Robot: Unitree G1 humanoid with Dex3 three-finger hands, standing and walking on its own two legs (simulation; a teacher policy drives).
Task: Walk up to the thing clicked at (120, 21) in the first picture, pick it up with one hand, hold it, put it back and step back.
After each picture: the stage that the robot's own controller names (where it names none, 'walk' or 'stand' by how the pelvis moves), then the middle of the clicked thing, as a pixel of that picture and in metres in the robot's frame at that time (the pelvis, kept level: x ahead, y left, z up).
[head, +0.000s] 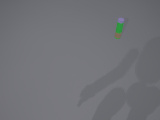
stand; (119, 28) +1.44 -0.42 -0.65
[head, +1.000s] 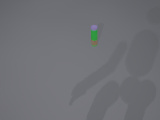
walk; (94, 36) +1.37 -0.02 -0.63
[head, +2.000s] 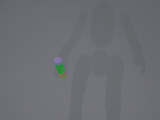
walk; (60, 68) +0.88 +0.26 -0.65
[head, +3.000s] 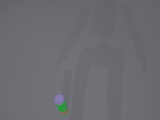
walk; (61, 105) +0.53 +0.23 -0.65
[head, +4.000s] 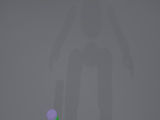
stand; out of the picture +0.44 +0.21 -0.65
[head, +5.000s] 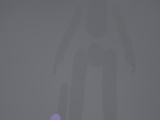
stand; out of the picture +0.42 +0.20 -0.66
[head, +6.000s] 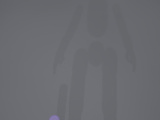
stand; out of the picture +0.40 +0.22 -0.66
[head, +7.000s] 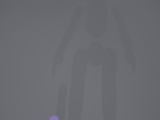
stand; out of the picture +0.40 +0.22 -0.66
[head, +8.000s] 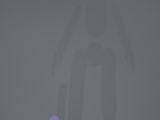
stand; out of the picture +0.40 +0.22 -0.66
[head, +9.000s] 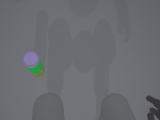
go down; (35, 66) +0.45 +0.23 -0.38
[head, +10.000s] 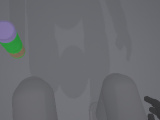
go down; (11, 42) +0.47 +0.27 -0.25
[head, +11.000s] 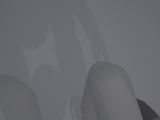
close in; out of the picture +0.45 +0.31 -0.17
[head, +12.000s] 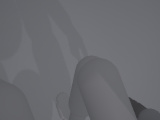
close; out of the picture +0.44 +0.32 -0.16
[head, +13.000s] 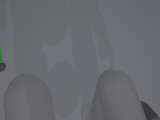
lift; out of the picture +0.36 +0.28 -0.06
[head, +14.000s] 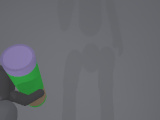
lift; (29, 82) +0.31 +0.17 +0.08
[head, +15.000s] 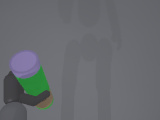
hold; (36, 85) +0.32 +0.16 +0.02
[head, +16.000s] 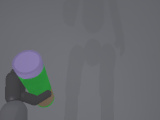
hold; (37, 84) +0.32 +0.16 +0.04
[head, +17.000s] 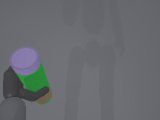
crouch; (35, 80) +0.33 +0.17 +0.05
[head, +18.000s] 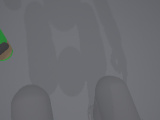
crouch; out of the picture +0.46 +0.25 -0.04
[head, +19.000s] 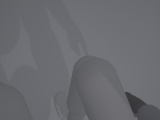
lower; out of the picture +0.42 +0.32 -0.16
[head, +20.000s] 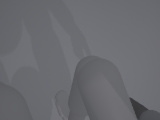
lower; out of the picture +0.43 +0.33 -0.16
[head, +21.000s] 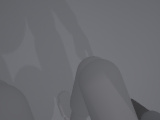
lower; out of the picture +0.42 +0.32 -0.16
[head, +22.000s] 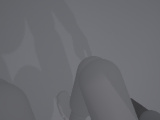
lower; out of the picture +0.42 +0.32 -0.16
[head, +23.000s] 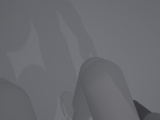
loosen; out of the picture +0.42 +0.33 -0.15
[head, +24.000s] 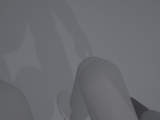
withdraw; out of the picture +0.42 +0.31 -0.16
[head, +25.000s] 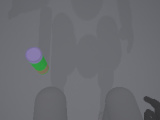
walk; (38, 62) +0.46 +0.23 -0.36
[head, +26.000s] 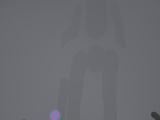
stand; out of the picture +0.40 +0.19 -0.59
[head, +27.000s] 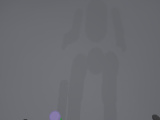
stand; out of the picture +0.41 +0.20 -0.60
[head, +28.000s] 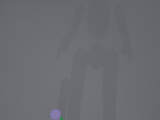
stand; out of the picture +0.40 +0.20 -0.62
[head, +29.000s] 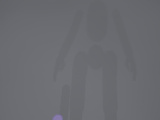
stand; out of the picture +0.42 +0.20 -0.66
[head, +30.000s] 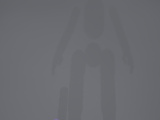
stand; out of the picture +0.38 +0.20 -0.66
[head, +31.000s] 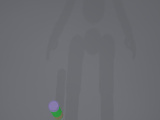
walk; (56, 111) +0.41 +0.21 -0.65
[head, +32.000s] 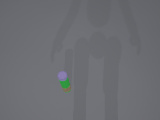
walk; (64, 82) +0.61 +0.20 -0.63
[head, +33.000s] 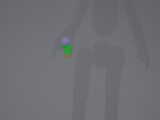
walk; (67, 49) +0.93 +0.16 -0.63
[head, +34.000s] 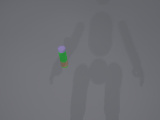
stand; (63, 57) +1.01 +0.21 -0.64
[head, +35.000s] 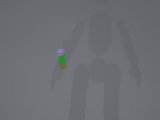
stand; (62, 60) +1.01 +0.22 -0.66
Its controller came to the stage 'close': yes
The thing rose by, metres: 0.68
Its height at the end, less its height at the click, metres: +0.00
